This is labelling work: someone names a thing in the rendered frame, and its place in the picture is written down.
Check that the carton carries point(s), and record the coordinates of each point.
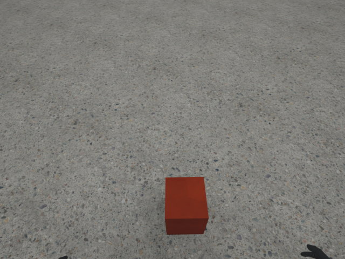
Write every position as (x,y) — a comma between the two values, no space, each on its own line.
(186,210)

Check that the robot right hand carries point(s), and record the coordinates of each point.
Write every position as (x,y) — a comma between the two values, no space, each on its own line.
(316,253)

